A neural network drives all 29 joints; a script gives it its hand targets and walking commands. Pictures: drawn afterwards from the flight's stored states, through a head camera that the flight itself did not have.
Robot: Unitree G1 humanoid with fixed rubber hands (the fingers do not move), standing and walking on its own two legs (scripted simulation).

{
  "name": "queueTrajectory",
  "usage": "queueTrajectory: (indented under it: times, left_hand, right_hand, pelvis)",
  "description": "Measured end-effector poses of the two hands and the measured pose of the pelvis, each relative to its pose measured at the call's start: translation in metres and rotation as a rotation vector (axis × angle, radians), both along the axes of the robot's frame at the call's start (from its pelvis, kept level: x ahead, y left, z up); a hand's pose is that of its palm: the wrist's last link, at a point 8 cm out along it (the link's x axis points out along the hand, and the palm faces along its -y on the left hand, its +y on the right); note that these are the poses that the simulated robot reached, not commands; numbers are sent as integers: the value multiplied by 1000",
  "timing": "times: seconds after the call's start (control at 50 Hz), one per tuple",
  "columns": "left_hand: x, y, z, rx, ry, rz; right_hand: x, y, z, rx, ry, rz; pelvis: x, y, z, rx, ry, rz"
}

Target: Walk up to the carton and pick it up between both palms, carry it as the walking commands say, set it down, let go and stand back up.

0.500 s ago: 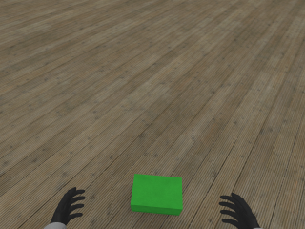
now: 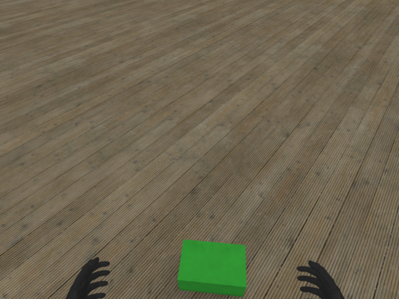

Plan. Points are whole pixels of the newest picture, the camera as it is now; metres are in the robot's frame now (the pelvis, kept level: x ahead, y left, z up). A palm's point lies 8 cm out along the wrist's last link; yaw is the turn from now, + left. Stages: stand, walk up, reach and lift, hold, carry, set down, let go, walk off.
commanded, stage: stand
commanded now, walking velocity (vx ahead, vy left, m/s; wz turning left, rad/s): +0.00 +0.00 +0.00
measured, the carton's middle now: (212, 267) +0.43 -0.05 -0.69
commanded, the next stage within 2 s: none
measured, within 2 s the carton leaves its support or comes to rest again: neither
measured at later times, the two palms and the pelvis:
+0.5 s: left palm out of the picture +0.16 +0.28 -0.08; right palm out of the picture +0.14 -0.27 -0.09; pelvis +0.03 +0.00 +0.00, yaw +0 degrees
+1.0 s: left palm out of the picture +0.13 +0.29 -0.08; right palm out of the picture +0.11 -0.28 -0.09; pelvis +0.00 +0.00 +0.00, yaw +0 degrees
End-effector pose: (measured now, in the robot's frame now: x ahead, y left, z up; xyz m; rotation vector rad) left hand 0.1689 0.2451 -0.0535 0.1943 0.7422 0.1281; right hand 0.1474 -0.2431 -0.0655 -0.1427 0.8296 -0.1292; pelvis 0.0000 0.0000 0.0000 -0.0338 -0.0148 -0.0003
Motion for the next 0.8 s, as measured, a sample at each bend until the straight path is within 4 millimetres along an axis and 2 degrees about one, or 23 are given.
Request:
queueTrajectory:
  times: [0.12, 0.24, 0.42, 0.8]
  left_hand:
    - [-13, 20, -12, 84, 75, -2]
    - [-8, 33, -15, 119, 108, 5]
    - [-1, 35, -21, 118, 123, 11]
    - [-22, 38, -23, 115, 113, 29]
  right_hand:
    - [-11, -21, -13, -60, 9, -9]
    - [-10, -27, -19, -81, 39, -17]
    - [-7, -29, -22, -100, 69, -28]
    - [-20, -34, -17, -119, 22, -51]
  pelvis:
    - [6, 0, 0, -1, 8, 0]
    - [17, 1, 0, -3, 24, 0]
    - [27, 3, 0, -4, 38, 0]
    - [14, 1, 0, -2, 19, 0]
